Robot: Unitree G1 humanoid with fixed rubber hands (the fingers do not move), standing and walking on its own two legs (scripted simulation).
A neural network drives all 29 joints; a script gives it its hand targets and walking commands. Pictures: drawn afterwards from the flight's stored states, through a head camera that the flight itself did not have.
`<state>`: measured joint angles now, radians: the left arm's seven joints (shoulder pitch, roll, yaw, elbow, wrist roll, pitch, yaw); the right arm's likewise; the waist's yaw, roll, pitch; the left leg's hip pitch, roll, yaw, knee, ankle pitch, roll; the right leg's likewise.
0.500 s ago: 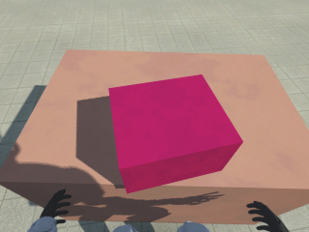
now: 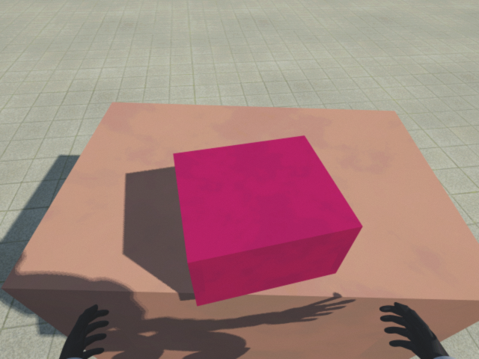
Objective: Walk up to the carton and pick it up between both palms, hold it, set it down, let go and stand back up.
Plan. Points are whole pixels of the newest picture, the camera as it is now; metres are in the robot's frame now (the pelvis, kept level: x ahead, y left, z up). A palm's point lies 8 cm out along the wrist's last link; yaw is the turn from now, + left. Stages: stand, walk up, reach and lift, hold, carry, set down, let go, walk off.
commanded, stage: reach and lift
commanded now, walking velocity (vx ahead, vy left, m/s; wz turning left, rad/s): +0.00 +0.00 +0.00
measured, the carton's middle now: (255, 213) +0.42 -0.03 -0.03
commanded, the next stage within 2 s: none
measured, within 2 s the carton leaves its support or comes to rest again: neither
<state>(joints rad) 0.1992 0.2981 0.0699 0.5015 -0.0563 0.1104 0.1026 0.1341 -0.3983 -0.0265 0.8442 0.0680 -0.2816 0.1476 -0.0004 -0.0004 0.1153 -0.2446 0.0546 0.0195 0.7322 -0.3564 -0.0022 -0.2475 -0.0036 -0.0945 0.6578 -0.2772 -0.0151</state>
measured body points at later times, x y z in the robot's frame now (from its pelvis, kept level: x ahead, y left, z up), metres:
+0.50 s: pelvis +0.02 +0.00 +0.00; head -0.01 +0.02 +0.45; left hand +0.21 +0.24 -0.04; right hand +0.20 -0.29 -0.03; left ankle +0.03 +0.12 -0.72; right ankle +0.06 -0.11 -0.72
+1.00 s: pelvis +0.02 +0.00 +0.00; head +0.00 +0.02 +0.45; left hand +0.24 +0.22 -0.01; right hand +0.22 -0.29 -0.01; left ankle +0.03 +0.12 -0.72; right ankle +0.06 -0.11 -0.72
